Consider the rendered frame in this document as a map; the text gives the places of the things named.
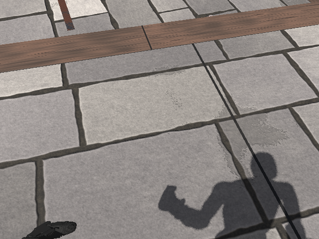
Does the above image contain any robot left hand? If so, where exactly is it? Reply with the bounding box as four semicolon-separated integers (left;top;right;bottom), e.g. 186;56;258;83
22;221;77;239

